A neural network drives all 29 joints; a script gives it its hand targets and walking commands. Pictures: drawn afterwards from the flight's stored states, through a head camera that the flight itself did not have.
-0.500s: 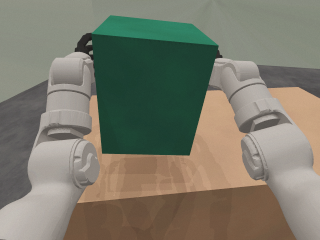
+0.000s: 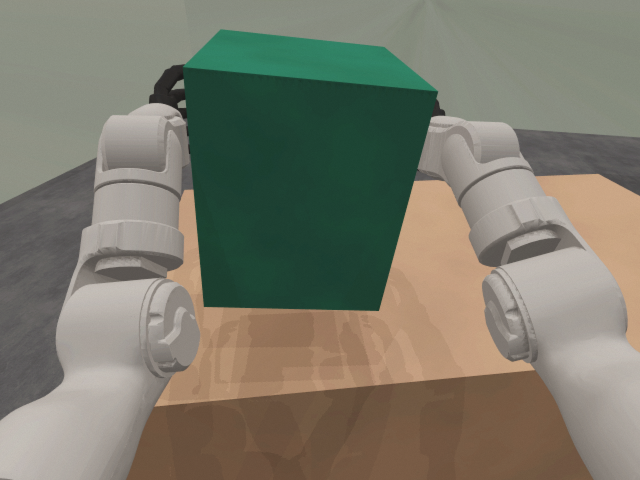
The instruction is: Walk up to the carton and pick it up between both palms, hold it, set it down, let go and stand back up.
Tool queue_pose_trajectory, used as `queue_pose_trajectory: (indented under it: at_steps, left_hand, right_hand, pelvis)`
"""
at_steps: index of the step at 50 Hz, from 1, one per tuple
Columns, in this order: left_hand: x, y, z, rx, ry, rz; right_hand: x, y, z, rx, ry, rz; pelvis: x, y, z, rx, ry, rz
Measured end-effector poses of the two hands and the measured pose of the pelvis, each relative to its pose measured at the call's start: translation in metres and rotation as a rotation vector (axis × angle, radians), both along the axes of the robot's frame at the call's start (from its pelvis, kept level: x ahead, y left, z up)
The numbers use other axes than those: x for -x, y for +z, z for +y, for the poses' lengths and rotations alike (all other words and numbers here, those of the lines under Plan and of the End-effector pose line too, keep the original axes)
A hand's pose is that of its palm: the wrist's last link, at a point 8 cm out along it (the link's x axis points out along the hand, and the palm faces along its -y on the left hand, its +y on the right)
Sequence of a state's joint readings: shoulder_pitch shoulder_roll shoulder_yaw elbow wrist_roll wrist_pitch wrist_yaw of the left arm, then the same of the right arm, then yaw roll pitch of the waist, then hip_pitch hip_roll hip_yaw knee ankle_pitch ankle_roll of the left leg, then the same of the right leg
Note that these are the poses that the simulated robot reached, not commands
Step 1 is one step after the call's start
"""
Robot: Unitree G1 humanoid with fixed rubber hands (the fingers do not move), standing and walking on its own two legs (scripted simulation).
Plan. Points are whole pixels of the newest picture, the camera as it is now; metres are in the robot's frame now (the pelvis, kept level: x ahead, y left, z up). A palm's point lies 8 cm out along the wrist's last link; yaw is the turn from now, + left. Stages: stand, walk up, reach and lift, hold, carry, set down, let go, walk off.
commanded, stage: hold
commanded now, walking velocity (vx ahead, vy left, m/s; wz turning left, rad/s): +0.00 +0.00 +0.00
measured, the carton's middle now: (299, 169) +0.37 +0.01 +0.30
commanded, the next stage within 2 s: set down in 0.62 s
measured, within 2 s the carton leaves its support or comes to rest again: neither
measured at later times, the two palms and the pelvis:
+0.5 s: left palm (166, 128) +0.37 +0.15 +0.35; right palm (426, 141) +0.37 -0.14 +0.33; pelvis +0.00 +0.00 +0.00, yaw +0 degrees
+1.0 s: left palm (156, 83) +0.39 +0.16 +0.39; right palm (423, 114) +0.38 -0.13 +0.36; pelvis +0.00 +0.00 +0.00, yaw -1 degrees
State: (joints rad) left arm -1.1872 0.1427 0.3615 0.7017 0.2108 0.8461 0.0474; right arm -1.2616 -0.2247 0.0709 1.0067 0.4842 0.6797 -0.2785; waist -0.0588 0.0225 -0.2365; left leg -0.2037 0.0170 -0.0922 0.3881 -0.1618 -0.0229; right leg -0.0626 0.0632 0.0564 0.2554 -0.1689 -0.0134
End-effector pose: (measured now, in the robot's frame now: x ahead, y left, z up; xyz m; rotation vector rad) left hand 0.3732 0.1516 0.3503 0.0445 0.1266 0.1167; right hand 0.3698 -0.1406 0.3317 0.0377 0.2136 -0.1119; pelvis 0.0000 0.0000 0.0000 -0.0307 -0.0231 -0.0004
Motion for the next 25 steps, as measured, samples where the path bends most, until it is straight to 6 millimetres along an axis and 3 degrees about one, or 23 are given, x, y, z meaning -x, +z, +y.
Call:
queue_pose_trajectory:
  at_steps: [25]
  left_hand:
    - [-0.0006,-0.0002,0.0011,0.009,0.004,0.008]
  right_hand:
    - [-0.0011,-0.0003,0.0012,-0.001,0.002,0.009]
  pelvis:
    - [0.0009,0.0001,-0.0017,0.000,-0.002,0.009]
